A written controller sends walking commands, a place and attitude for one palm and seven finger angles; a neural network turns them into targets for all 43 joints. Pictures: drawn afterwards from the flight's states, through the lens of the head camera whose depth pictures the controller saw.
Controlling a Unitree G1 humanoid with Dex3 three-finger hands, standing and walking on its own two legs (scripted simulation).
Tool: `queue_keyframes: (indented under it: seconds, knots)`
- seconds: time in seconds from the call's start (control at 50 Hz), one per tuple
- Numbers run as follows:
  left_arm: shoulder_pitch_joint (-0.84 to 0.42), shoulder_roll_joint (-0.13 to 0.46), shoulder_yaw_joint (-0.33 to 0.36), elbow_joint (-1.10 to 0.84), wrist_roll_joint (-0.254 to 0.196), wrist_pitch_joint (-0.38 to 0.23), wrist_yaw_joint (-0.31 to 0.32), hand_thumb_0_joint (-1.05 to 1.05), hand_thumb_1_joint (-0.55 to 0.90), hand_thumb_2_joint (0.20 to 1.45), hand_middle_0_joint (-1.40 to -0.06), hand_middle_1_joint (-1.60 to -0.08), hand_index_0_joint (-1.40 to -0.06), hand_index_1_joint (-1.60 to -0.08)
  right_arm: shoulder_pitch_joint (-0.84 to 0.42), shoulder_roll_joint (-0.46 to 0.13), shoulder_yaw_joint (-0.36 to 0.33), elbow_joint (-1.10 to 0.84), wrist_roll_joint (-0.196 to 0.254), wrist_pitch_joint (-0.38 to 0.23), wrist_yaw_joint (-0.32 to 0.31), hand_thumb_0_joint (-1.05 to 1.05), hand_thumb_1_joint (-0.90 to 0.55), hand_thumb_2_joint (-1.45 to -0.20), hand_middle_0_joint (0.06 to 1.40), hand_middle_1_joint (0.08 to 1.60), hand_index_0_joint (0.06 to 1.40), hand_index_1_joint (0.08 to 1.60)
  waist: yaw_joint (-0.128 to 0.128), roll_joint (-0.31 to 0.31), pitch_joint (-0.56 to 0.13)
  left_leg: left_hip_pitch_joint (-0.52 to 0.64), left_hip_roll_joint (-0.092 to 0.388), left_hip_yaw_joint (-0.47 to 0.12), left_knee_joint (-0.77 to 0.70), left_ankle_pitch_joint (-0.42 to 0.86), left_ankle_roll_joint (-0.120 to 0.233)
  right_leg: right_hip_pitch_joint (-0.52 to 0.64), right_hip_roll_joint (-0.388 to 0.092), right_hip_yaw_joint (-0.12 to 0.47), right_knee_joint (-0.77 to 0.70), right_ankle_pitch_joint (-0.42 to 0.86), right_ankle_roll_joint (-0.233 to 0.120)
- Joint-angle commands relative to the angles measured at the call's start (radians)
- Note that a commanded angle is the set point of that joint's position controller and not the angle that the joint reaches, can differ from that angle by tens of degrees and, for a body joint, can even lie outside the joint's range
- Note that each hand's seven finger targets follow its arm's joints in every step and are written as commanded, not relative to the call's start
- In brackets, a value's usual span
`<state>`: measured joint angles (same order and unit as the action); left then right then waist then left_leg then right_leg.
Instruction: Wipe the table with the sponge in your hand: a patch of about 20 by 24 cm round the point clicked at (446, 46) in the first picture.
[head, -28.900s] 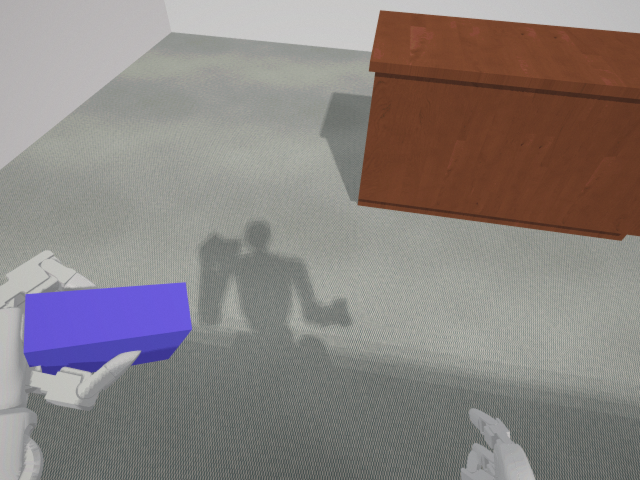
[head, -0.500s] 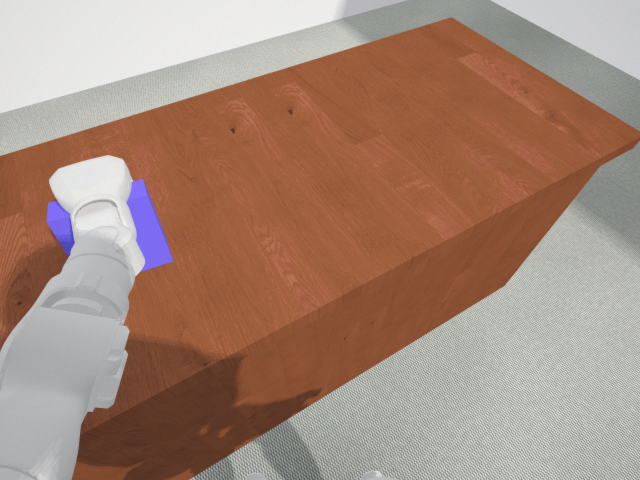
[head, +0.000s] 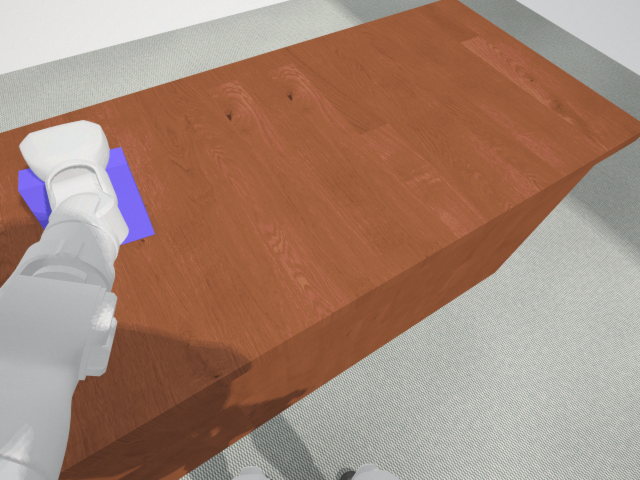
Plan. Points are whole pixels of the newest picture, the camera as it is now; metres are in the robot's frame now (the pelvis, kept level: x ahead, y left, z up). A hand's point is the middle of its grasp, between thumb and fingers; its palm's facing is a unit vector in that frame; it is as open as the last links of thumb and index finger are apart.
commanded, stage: wipe back along the third lane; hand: left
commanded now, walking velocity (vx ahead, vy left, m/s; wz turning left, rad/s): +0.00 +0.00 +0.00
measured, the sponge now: (99, 216) +0.46 +0.28 +0.02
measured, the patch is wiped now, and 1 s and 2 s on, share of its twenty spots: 0.95 0.95 0.95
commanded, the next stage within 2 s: none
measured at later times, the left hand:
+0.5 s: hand (90, 201) +0.46 +0.27 +0.06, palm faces -0.03 +0.00 -1.00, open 9.0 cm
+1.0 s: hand (108, 235) +0.40 +0.24 +0.06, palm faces -0.01 -0.03 -1.00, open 9.0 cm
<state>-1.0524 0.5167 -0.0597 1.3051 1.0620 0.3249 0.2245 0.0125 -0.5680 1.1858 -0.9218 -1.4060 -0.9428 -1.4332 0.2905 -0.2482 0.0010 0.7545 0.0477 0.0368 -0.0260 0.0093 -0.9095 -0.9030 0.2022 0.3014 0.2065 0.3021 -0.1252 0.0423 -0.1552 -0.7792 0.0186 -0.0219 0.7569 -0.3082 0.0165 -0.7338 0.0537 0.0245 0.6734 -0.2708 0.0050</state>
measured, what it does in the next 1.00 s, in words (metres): shifts its weight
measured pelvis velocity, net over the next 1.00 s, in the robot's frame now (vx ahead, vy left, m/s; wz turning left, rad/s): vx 0.06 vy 0.00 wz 0.04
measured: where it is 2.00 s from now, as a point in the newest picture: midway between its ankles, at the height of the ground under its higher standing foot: outside the picture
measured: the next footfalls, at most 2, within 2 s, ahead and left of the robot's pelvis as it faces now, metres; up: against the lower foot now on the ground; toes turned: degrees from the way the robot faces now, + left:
none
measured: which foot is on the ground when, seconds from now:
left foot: down 0.00-1.00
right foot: down 0.00-1.00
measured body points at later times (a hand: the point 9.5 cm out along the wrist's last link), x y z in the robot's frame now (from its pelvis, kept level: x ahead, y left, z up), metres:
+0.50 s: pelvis +0.04 +0.01 +0.02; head +0.08 +0.02 +0.46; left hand +0.46 +0.27 +0.12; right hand +0.16 -0.23 -0.11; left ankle +0.02 +0.11 -0.71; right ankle +0.02 -0.13 -0.71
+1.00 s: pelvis +0.06 +0.00 +0.02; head +0.06 -0.01 +0.47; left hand +0.40 +0.23 +0.12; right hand +0.29 -0.20 -0.07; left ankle +0.02 +0.11 -0.71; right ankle +0.02 -0.13 -0.71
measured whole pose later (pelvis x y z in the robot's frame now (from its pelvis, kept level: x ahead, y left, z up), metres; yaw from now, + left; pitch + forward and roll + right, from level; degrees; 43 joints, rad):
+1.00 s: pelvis +0.06 +0.00 +0.02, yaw +3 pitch +8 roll -1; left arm -0.44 0.24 -0.33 0.57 0.99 0.59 0.24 0.02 -0.40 1.10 -0.78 -1.52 -0.79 -1.55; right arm 0.03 -0.23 0.03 0.66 0.08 0.21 0.01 0.01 -0.91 -0.90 0.20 0.30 0.20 0.30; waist 0.05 0.05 -0.15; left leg -0.37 -0.02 -0.03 0.58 -0.33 0.02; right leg -0.33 0.01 0.01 0.52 -0.32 0.00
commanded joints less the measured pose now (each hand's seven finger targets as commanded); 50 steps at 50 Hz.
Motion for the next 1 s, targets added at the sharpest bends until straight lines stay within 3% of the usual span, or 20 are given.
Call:
queue_keyframes:
  seconds: [0.0,0.02,0.08,0.16,0.2,0.24,0.3,0.34,0.38,0.42,0.48,0.52,0.6,0.64,0.72,0.78,0.84,0.88,0.94,0.98]
  knots:
    - [-0.206,0.126,-0.016,-0.108,0.008,0.004,0.039,0.000,0.100,1.300,-1.200,-1.600,-1.200,-1.600,0.081,-0.160,-0.063,-0.072,-0.001,-0.017,-0.002,0.000,-0.900,-0.900,0.200,0.300,0.200,0.300,0.011,-0.024,-0.354,0.269,0.012,0.003,-0.090,0.177,0.022,0.171,0.006,-0.046,-0.084,0.152,-0.041]
    - [-0.206,0.091,-0.036,-0.121,-0.005,0.001,0.040,0.000,0.100,1.300,-1.200,-1.600,-1.200,-1.600,0.073,-0.155,-0.063,-0.073,0.001,-0.017,0.000,0.000,-0.900,-0.900,0.200,0.300,0.200,0.300,0.007,-0.024,-0.332,0.268,0.011,0.006,-0.096,0.164,0.022,0.167,0.005,-0.048,-0.093,0.142,-0.038]
    - [-0.167,0.092,-0.010,-0.113,-0.027,0.011,0.052,0.000,0.100,1.300,-1.200,-1.600,-1.200,-1.600,0.048,-0.160,-0.063,-0.062,0.006,-0.013,0.001,0.000,-0.900,-0.900,0.200,0.300,0.200,0.300,0.018,-0.049,-0.291,0.271,0.016,-0.002,-0.120,0.152,0.020,0.170,0.003,-0.050,-0.105,0.116,-0.041]
    - [-0.093,0.005,-0.064,-0.130,-0.047,0.035,0.058,0.000,0.100,1.300,-1.200,-1.600,-1.200,-1.600,0.019,-0.148,-0.059,-0.067,0.012,-0.009,0.013,0.000,-0.900,-0.900,0.200,0.300,0.200,0.300,0.035,-0.051,-0.252,0.299,0.012,0.003,-0.147,0.148,0.019,0.191,0.003,-0.057,-0.127,0.107,-0.043]
    - [-0.073,0.003,-0.057,-0.156,-0.053,0.040,0.058,0.000,0.100,1.300,-1.200,-1.600,-1.200,-1.600,0.006,-0.149,-0.060,-0.069,0.012,-0.003,0.015,0.000,-0.900,-0.900,0.200,0.300,0.200,0.300,0.050,-0.033,-0.266,0.325,0.012,-0.002,-0.153,0.185,0.018,0.216,0.002,-0.059,-0.124,0.135,-0.048]
    - [-0.043,-0.094,-0.115,-0.177,-0.064,0.051,0.055,0.000,0.100,1.300,-1.200,-1.600,-1.200,-1.600,-0.020,-0.138,-0.060,-0.075,0.014,0.001,0.020,0.000,-0.900,-0.900,0.200,0.300,0.200,0.300,0.046,-0.047,-0.243,0.357,0.016,0.002,-0.159,0.199,0.016,0.208,0.002,-0.067,-0.133,0.143,-0.047]
    - [0.041,-0.088,-0.087,-0.222,-0.088,0.064,0.056,0.000,0.100,1.300,-1.200,-1.600,-1.200,-1.600,-0.049,-0.138,-0.059,-0.087,0.015,0.015,0.023,0.000,-0.900,-0.900,0.200,0.300,0.200,0.300,0.081,-0.044,-0.281,0.391,0.011,0.002,-0.163,0.270,0.013,0.277,-0.002,-0.066,-0.127,0.220,-0.054]
    - [0.066,-0.185,-0.150,-0.264,-0.100,0.077,0.052,0.000,0.100,1.300,-1.200,-1.600,-1.200,-1.600,-0.084,-0.128,-0.059,-0.097,0.019,0.023,0.028,0.000,-0.900,-0.900,0.200,0.300,0.200,0.300,0.075,-0.043,-0.249,0.420,0.014,0.002,-0.169,0.285,0.010,0.265,-0.001,-0.073,-0.135,0.224,-0.054]
    - [0.117,-0.171,-0.118,-0.287,-0.117,0.098,0.052,0.000,0.100,1.300,-1.200,-1.600,-1.200,-1.600,-0.118,-0.132,-0.057,-0.102,0.020,0.033,0.027,0.000,-0.900,-0.900,0.200,0.300,0.200,0.300,0.094,-0.066,-0.247,0.430,0.014,-0.003,-0.178,0.317,0.010,0.300,-0.003,-0.072,-0.140,0.261,-0.060]
    - [0.120,-0.213,-0.166,-0.328,-0.119,0.120,0.045,0.000,0.100,1.300,-1.200,-1.600,-1.200,-1.600,-0.139,-0.128,-0.053,-0.114,0.023,0.047,0.027,0.000,-0.900,-0.900,0.200,0.300,0.200,0.300,0.086,-0.081,-0.232,0.437,0.007,0.004,-0.182,0.319,0.010,0.322,-0.008,-0.075,-0.144,0.289,-0.056]
    - [0.150,-0.227,-0.166,-0.383,-0.120,0.152,0.035,0.000,0.100,1.300,-1.200,-1.600,-1.200,-1.600,-0.186,-0.125,-0.052,-0.124,0.025,0.066,0.024,0.000,-0.900,-0.900,0.200,0.300,0.200,0.300,0.099,-0.063,-0.235,0.475,0.007,-0.002,-0.186,0.381,0.005,0.344,-0.012,-0.074,-0.143,0.332,-0.063]
    - [0.182,-0.268,-0.208,-0.442,-0.122,0.173,0.020,0.000,0.100,1.300,-1.200,-1.600,-1.200,-1.600,-0.205,-0.121,-0.049,-0.140,0.024,0.080,0.027,0.000,-0.900,-0.900,0.200,0.300,0.200,0.300,0.100,-0.069,-0.246,0.499,0.004,0.002,-0.181,0.416,0.006,0.371,-0.012,-0.076,-0.145,0.378,-0.063]
    - [0.299,-0.280,-0.218,-0.537,-0.118,0.206,-0.002,0.000,0.100,1.300,-1.200,-1.600,-1.200,-1.600,-0.254,-0.120,-0.046,-0.168,0.024,0.110,0.028,0.000,-0.900,-0.900,0.200,0.300,0.200,0.300,0.124,-0.061,-0.261,0.532,-0.001,0.001,-0.173,0.515,0.004,0.427,-0.018,-0.074,-0.140,0.467,-0.068]
    - [0.342,-0.291,-0.235,-0.578,-0.114,0.220,-0.013,0.000,0.100,1.300,-1.200,-1.600,-1.200,-1.600,-0.277,-0.121,-0.042,-0.180,0.027,0.120,0.030,0.000,-0.900,-0.900,0.200,0.300,0.200,0.300,0.124,-0.097,-0.246,0.533,-0.004,-0.003,-0.174,0.521,0.003,0.438,-0.018,-0.075,-0.141,0.481,-0.069]
    - [0.356,-0.312,-0.266,-0.654,-0.115,0.246,-0.027,0.000,0.100,1.300,-1.200,-1.600,-1.200,-1.600,-0.321,-0.117,-0.033,-0.199,0.032,0.134,0.028,0.000,-0.900,-0.900,0.200,0.300,0.200,0.300,0.127,-0.096,-0.217,0.540,-0.012,0.002,-0.181,0.517,0.005,0.460,-0.021,-0.073,-0.146,0.508,-0.072]
    - [0.429,-0.258,-0.212,-0.697,-0.119,0.252,-0.028,0.000,0.100,1.300,-1.200,-1.600,-1.200,-1.600,-0.342,-0.122,-0.030,-0.207,0.032,0.136,0.028,0.000,-0.900,-0.900,0.200,0.300,0.200,0.300,0.152,-0.095,-0.236,0.543,-0.016,0.002,-0.183,0.538,0.002,0.505,-0.025,-0.065,-0.140,0.551,-0.076]
    - [0.445,-0.314,-0.278,-0.737,-0.115,0.257,-0.037,0.000,0.100,1.300,-1.200,-1.600,-1.200,-1.600,-0.359,-0.116,-0.024,-0.219,0.036,0.139,0.030,0.000,-0.900,-0.900,0.200,0.300,0.200,0.300,0.143,-0.104,-0.205,0.542,-0.019,0.005,-0.189,0.513,0.004,0.500,-0.027,-0.067,-0.144,0.540,-0.075]
    - [0.488,-0.264,-0.221,-0.747,-0.120,0.256,-0.034,0.000,0.100,1.300,-1.200,-1.600,-1.200,-1.600,-0.372,-0.123,-0.023,-0.221,0.035,0.140,0.030,0.000,-0.900,-0.900,0.200,0.300,0.200,0.300,0.160,-0.123,-0.205,0.531,-0.021,0.002,-0.196,0.491,0.002,0.520,-0.026,-0.057,-0.147,0.546,-0.079]
    - [0.536,-0.306,-0.271,-0.797,-0.121,0.263,-0.036,0.000,0.100,1.300,-1.200,-1.600,-1.200,-1.600,-0.387,-0.115,-0.021,-0.236,0.038,0.141,0.034,0.000,-0.900,-0.900,0.200,0.300,0.200,0.300,0.156,-0.128,-0.196,0.539,-0.024,0.008,-0.197,0.492,0.004,0.533,-0.030,-0.057,-0.147,0.558,-0.075]
    - [0.546,-0.260,-0.222,-0.813,-0.125,0.271,-0.033,0.000,0.100,1.300,-1.200,-1.600,-1.200,-1.600,-0.399,-0.122,-0.020,-0.232,0.039,0.142,0.034,0.000,-0.900,-0.900,0.200,0.300,0.200,0.300,0.168,-0.132,-0.187,0.529,-0.023,0.001,-0.210,0.458,0.001,0.534,-0.026,-0.049,-0.153,0.528,-0.080]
